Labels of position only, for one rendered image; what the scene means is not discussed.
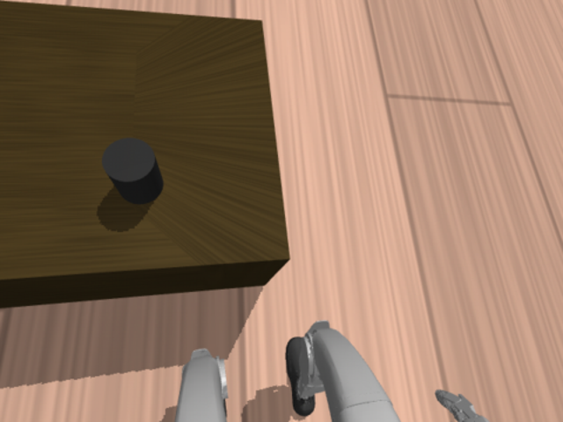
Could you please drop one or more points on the can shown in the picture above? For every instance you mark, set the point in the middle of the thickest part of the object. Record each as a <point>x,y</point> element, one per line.
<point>132,166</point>

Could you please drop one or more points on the right robot hand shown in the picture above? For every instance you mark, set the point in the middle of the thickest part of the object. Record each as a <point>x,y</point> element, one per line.
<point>462,409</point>

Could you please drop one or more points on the right robot foot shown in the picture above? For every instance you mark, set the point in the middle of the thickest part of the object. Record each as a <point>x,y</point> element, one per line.
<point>302,407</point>

